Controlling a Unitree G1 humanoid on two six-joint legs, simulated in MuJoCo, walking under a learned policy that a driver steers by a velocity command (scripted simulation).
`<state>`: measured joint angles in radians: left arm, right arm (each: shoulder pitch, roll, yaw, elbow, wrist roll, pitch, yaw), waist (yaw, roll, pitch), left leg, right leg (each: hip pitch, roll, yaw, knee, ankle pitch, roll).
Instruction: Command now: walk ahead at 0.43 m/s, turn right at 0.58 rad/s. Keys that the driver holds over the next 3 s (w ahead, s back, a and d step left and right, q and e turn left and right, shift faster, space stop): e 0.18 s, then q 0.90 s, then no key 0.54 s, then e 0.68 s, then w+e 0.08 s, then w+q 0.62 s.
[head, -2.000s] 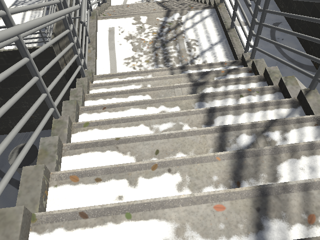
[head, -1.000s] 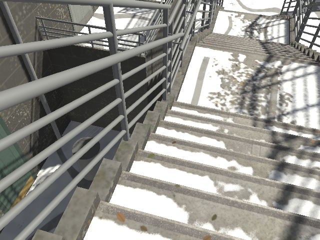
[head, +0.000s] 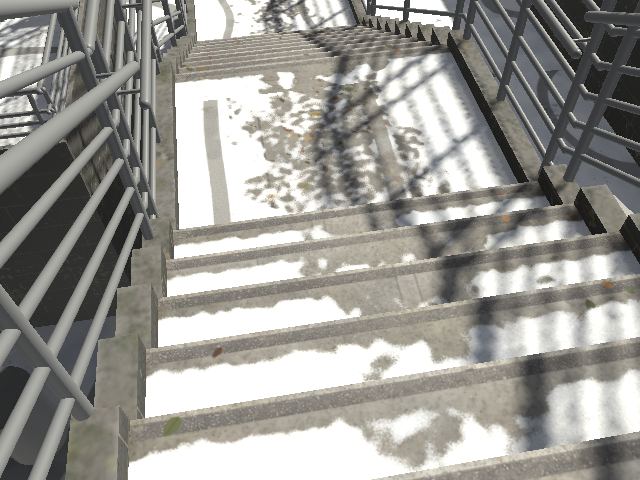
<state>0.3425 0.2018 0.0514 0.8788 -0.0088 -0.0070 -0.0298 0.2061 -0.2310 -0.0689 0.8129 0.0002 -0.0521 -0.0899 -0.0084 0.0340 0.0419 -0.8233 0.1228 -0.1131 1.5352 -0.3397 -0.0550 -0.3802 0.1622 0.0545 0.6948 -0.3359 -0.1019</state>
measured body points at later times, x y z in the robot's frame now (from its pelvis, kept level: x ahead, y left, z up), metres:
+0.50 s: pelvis +0.21 +0.08 -0.15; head +0.23 +0.11 +0.30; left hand +0.32 +0.29 -0.30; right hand +0.17 -0.14 -0.28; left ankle +0.29 +0.14 -0.88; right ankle +0.16 -0.07 -0.60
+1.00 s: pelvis +0.19 +0.02 -0.15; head +0.20 +0.06 +0.30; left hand +0.44 +0.25 -0.18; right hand +0.36 -0.24 -0.22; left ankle +0.29 +0.14 -0.88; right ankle +0.17 -0.13 -0.56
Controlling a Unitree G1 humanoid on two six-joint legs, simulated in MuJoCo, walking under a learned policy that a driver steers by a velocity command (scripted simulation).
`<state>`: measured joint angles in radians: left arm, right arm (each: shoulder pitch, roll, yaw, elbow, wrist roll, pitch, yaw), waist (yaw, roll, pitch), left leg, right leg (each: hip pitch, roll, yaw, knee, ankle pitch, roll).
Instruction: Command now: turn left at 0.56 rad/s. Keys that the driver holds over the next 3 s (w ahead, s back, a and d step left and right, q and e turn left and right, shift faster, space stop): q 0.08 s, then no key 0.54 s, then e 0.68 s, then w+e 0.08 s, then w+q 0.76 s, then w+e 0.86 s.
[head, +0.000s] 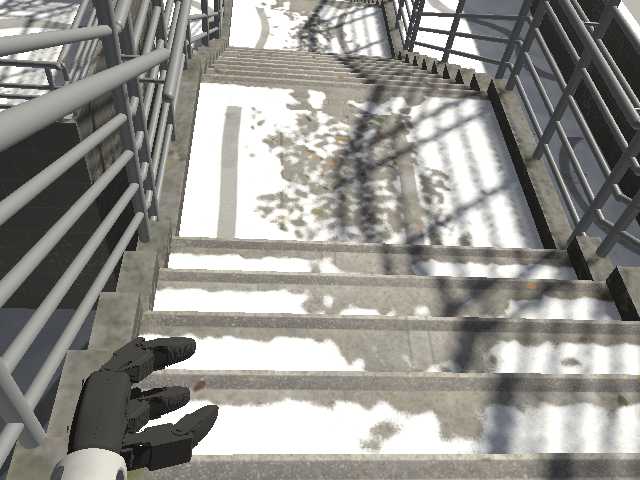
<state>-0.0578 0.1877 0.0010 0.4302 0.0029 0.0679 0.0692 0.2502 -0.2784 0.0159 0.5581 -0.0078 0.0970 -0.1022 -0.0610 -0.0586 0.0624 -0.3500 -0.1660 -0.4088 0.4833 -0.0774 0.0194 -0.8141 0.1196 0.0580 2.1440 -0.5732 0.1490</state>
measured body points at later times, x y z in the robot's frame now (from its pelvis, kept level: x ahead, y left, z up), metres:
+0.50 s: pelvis -0.10 -0.05 +0.12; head -0.06 -0.07 +0.57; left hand -0.01 +0.21 +0.02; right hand +0.09 -0.29 +0.01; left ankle -0.12 +0.12 -0.47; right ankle -0.12 -0.16 -0.57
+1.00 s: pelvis -0.14 -0.04 +0.15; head -0.12 -0.04 +0.60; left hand -0.04 +0.24 +0.04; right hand +0.02 -0.28 +0.04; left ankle -0.15 +0.11 -0.57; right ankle -0.18 -0.14 -0.54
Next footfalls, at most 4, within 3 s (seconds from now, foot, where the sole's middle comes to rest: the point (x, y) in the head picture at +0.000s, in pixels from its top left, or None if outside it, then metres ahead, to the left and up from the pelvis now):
0.14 right None -0.08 -0.16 -0.60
0.58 left None -0.11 0.11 -0.60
1.06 right None -0.13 -0.14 -0.60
2.00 left None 0.15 0.14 -0.77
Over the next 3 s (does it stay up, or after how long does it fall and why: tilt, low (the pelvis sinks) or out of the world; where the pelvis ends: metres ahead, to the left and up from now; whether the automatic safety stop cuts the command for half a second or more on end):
stays up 0.67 0.07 -0.30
